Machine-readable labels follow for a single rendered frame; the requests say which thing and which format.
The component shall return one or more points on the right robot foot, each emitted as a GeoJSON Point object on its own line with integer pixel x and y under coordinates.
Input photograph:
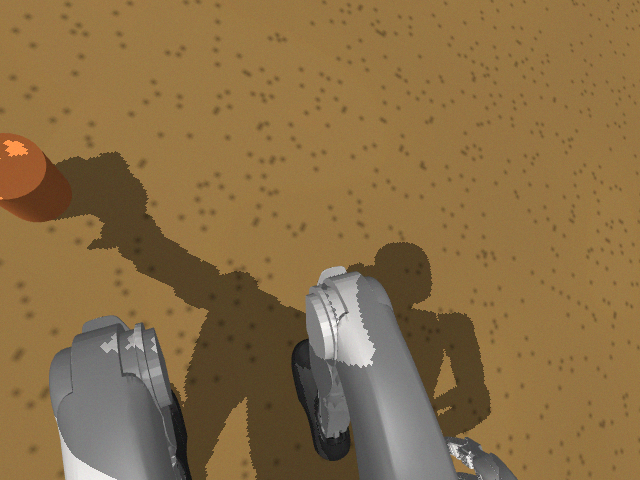
{"type": "Point", "coordinates": [328, 448]}

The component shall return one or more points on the right robot hand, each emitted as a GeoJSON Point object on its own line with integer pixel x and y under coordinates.
{"type": "Point", "coordinates": [486, 466]}

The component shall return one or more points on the can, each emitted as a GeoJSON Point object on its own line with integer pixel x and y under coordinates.
{"type": "Point", "coordinates": [31, 187]}

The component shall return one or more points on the left robot foot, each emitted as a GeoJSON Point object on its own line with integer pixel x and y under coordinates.
{"type": "Point", "coordinates": [181, 438]}

